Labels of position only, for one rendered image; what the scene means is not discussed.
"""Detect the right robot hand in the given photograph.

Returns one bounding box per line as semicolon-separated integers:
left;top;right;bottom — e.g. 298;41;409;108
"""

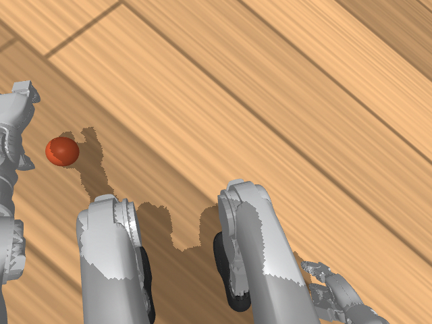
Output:
301;261;364;324

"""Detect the right robot arm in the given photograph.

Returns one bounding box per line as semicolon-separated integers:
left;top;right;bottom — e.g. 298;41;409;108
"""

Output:
345;304;389;324

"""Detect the left robot hand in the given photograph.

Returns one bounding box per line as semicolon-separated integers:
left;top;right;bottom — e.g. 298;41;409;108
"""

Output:
0;80;41;171

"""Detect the left robot foot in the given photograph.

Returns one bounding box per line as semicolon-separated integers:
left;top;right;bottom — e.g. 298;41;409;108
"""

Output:
140;246;155;324

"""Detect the right robot foot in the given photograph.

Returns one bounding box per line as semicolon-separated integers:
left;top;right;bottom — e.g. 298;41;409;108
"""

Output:
213;232;251;312

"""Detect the ball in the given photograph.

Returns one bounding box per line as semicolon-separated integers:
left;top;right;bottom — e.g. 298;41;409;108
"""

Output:
45;137;80;166

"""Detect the left robot arm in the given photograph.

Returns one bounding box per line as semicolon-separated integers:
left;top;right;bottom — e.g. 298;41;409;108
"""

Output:
0;123;26;324

